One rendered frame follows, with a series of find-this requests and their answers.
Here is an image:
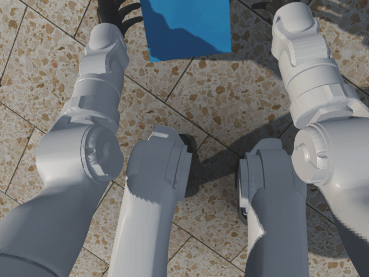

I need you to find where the right robot upper arm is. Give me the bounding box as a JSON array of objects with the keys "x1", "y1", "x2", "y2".
[{"x1": 291, "y1": 117, "x2": 369, "y2": 277}]

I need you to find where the robot left shin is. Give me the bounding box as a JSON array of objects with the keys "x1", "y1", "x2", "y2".
[{"x1": 126, "y1": 125, "x2": 184, "y2": 181}]

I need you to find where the right robot thigh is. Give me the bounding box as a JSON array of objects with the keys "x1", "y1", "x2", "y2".
[{"x1": 238, "y1": 149, "x2": 309, "y2": 277}]

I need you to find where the left robot upper arm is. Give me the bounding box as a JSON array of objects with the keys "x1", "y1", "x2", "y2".
[{"x1": 0, "y1": 124, "x2": 124, "y2": 277}]

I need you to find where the right robot hand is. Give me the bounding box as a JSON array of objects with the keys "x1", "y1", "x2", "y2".
[{"x1": 251, "y1": 0, "x2": 300, "y2": 15}]

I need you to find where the carton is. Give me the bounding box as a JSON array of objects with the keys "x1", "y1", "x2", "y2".
[{"x1": 140, "y1": 0, "x2": 231, "y2": 62}]

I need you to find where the left robot forearm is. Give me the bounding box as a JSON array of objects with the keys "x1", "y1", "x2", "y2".
[{"x1": 35, "y1": 23, "x2": 129, "y2": 159}]

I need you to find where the right robot forearm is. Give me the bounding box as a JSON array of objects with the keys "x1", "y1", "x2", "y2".
[{"x1": 271, "y1": 2, "x2": 369, "y2": 129}]

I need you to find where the left robot hand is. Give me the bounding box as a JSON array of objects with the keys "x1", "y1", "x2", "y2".
[{"x1": 97, "y1": 0, "x2": 143, "y2": 39}]

